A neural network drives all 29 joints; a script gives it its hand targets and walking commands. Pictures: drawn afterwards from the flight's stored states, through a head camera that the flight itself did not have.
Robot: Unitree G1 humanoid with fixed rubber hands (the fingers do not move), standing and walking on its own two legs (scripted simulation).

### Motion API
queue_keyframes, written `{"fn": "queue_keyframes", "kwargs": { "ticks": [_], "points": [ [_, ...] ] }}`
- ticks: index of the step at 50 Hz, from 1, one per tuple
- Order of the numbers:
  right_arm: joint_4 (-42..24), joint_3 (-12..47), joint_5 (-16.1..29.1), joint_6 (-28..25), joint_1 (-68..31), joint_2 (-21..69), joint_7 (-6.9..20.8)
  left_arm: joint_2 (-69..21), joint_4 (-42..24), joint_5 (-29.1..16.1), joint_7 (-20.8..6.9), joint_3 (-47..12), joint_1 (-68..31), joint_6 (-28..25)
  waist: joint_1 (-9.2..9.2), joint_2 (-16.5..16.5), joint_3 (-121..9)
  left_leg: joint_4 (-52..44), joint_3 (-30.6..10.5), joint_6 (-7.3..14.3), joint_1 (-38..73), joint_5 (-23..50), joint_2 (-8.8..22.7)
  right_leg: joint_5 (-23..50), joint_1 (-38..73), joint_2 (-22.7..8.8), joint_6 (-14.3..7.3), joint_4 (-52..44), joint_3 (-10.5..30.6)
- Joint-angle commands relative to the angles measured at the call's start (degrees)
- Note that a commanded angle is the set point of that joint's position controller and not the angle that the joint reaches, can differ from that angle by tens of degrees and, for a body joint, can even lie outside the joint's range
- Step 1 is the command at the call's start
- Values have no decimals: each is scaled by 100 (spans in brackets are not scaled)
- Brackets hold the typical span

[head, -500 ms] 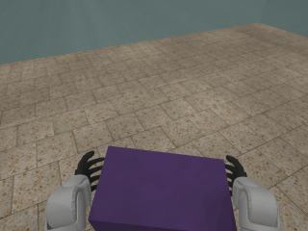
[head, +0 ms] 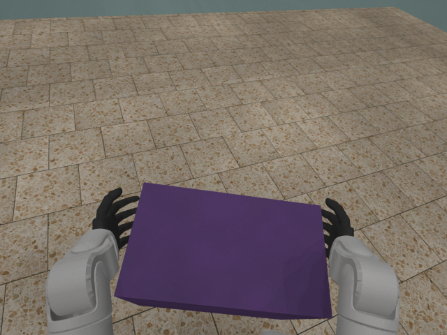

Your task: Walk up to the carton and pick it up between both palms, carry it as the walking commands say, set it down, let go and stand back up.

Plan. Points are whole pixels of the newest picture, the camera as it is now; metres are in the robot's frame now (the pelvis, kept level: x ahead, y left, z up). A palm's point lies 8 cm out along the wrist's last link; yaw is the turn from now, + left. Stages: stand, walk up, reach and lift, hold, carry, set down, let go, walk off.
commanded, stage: carry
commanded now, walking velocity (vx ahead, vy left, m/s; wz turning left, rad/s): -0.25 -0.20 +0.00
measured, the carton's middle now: (221, 260) +0.27 +0.02 +0.00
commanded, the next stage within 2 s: none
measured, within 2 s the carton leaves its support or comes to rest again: neither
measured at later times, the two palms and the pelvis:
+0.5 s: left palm out of the picture +0.08 +0.01 +0.08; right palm out of the picture +0.10 -0.35 +0.09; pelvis -0.16 -0.18 -0.01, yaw +1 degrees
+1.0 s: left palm out of the picture -0.06 -0.12 +0.06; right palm out of the picture -0.05 -0.48 +0.07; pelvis -0.33 -0.31 -0.01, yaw +0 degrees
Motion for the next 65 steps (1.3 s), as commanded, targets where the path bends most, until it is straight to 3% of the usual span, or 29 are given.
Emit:
{"fn": "queue_keyframes", "kwargs": {
  "ticks": [1,5,6,8,9,12,14,16,22,24,27,28,29,30,31,33,35,38,41,45,46,47,49,51,55,57,62,64,65],
  "points": [
    [-737,4062,2227,68,-2160,4281,1574,-4827,-772,-2264,-1291,-4861,-2603,177,-434,1717,-2009,-862,-771,591,1887,2660,1256,-258,244,34,51,-1245,-523],
    [-797,4308,2233,113,-2041,4178,1549,-4675,-562,-2015,-1293,-4685,-1834,252,-277,1883,-2387,-272,-529,236,1370,1757,1120,542,1839,144,-124,-3909,-752],
    [-907,4436,2283,101,-2288,4216,1541,-4766,-366,-2001,-1342,-4610,-1736,264,-262,992,-2382,197,-277,-21,738,1284,828,939,2553,-235,-180,-4691,-318],
    [-933,4741,2390,99,-2408,4247,1584,-4706,-470,-1963,-1409,-4532,-1764,154,-291,-1659,-2242,2540,360,-470,-1450,-2860,-322,3699,3125,-2120,-1097,-4492,1466],
    [-1182,4970,2561,56,-2844,4346,1604,-4761,-655,-1983,-1445,-4536,-1989,75,-199,-1780,-2230,3429,-111,-380,-1432,-2941,-438,3485,2606,-2101,-1431,-4438,974],
    [-1526,5249,3075,-36,-3904,4699,1713,-4949,-764,-1894,-1403,-4498,-2294,-36,-244,-1349,-1319,4232,-418,-257,-1277,-1884,-321,2132,1798,-1053,-949,-4548,213],
    [-1457,5280,3181,-15,-3962,4721,1659,-4826,-872,-1934,-1437,-4337,-2384,-56,-216,-1430,-1496,4490,-424,-274,-1348,-1325,-398,959,1923,-1178,-716,-4813,97],
    [-1190,5184,3146,-11,-3513,4731,1609,-4687,-906,-1930,-1418,-4306,-2227,-72,-224,-1099,-1662,4031,-415,-320,-1323,-1133,-425,1388,2647,-1065,-543,-4676,96],
    [-278,4618,2706,168,-2382,4520,1579,-4459,-671,-2012,-1400,-4619,-1871,172,-189,-612,-2158,2263,-71,-245,-584,-1919,-517,1810,3162,-1484,-1059,-4939,1136],
    [-137,4519,2622,230,-2288,4524,1596,-4452,-511,-1973,-1419,-4595,-1862,278,-198,-859,-2159,1122,249,-113,272,-2123,-729,1639,2863,-1326,-775,-5507,870],
    [-17,4421,2546,227,-2483,4654,1638,-4516,-777,-2181,-1408,-4807,-2497,292,-234,-971,-2200,-1294,998,-5,1683,-1311,-1016,2467,2874,-809,423,-6093,224],
    [6,4367,2513,196,-2394,4763,1632,-4552,-923,-2288,-1400,-4929,-2849,283,-389,-106,-2435,-2383,673,187,2822,-550,-518,2247,2418,-532,757,-5459,-200],
    [-153,4297,2459,96,-2479,4788,1619,-4569,-1044,-2365,-1405,-4998,-3199,270,-507,1488,-2279,-2119,-742,586,3461,-13,633,1648,1108,-88,946,-4139,-553],
    [-354,4254,2472,68,-2589,4894,1610,-4644,-1100,-2463,-1419,-5085,-3334,295,-549,2956,-1963,-1647,-2558,1500,2677,871,2411,-566,245,138,886,-1255,-566],
    [-365,4309,2535,39,-2761,5204,1590,-4462,-1296,-2572,-1440,-5109,-3930,287,-540,2077,-1080,-1872,-2055,1739,1369,1122,2614,-911,-145,38,598,409,302],
    [-625,4280,2553,95,-3006,4848,1634,-4802,-771,-2455,-1411,-4989,-3597,268,-328,1136,-750,-1771,-296,878,648,452,1601,120,-381,86,129,971,434],
    [-655,4270,2673,218,-3380,4473,1625,-4941,-240,-2447,-1394,-4812,-3397,300,-265,1209,-646,-1606,9,579,853,546,1356,472,-505,124,135,993,35],
    [-337,4082,2283,183,-2656,4094,1494,-4749,306,-2237,-1447,-4494,-2555,303,-354,637,-1171,-869,-457,775,1547,3706,1308,76,-192,151,152,172,-367],
    [-767,4249,2351,149,-3015,4216,1492,-4799,-109,-2339,-1456,-4459,-2766,175,-431,633,-1762,-665,-428,753,1987,3912,1380,-78,385,97,92,-1195,-626],
    [-385,4180,2236,185,-2509,4347,1482,-4879,-238,-2403,-1394,-4561,-2762,237,-383,1777,-2042,-468,-311,427,1828,3117,1142,361,1253,242,-5,-3023,-812],
    [-490,4298,2237,143,-2481,4437,1487,-4871,-645,-2419,-1385,-4680,-2910,177,-312,1519,-2234,-48,-112,254,2092,3481,1083,964,1668,191,-42,-4209,-906],
    [-775,4289,2256,98,-2570,4327,1456,-4909,-523,-2377,-1369,-4655,-2626,185,-280,1315,-2525,324,-108,64,1765,3188,919,1661,2260,-70,-127,-4739,-619],
    [-782,4609,2410,87,-2515,4565,1476,-4837,-936,-2290,-1391,-4663,-2744,124,-323,-767,-2439,2032,391,-370,-519,-2436,23,6117,3740,-1510,-711,-4047,788],
    [-1320,4825,2725,15,-3253,4711,1552,-5002,-649,-2127,-1439,-4630,-2308,0,-202,-1517,-2617,2736,68,-316,-1034,-2853,-213,6433,3504,-1690,-1329,-3575,233],
    [-1425,5204,3167,-13,-3622,4939,1642,-4823,-1207,-1895,-1282,-4447,-2537,-119,-197,-1581,-2407,2876,120,-245,-646,-1712,-345,3597,2781,-1127,-1215,-3963,-26],
    [-1751,5184,3400,-54,-3767,4849,1663,-4808,-1399,-1875,-1205,-4457,-2351,-165,-182,-989,-2559,2762,107,-251,-527,-1690,-344,2947,2852,-1257,-1322,-4087,94],
    [-666,4762,2991,149,-2389,4425,1706,-4426,-862,-1718,-1129,-4555,-1799,46,-207,-513,-2676,636,-90,9,349,-1955,-419,1750,2816,-1725,-1648,-4427,1359],
    [-373,4642,2774,213,-2371,4325,1742,-4373,-470,-1670,-1141,-4634,-1874,148,-299,-138,-2474,-1120,107,89,1481,-1011,-396,1141,2017,-1398,-1274,-4400,1035],
    [-153,4552,2630,207,-2434,4299,1753,-4334,-227,-1642,-1205,-4591,-1899,195,-350,532,-2239,-1451,-708,214,2022,-992,253,761,1264,-1027,-936,-3828,716]
  ]
}}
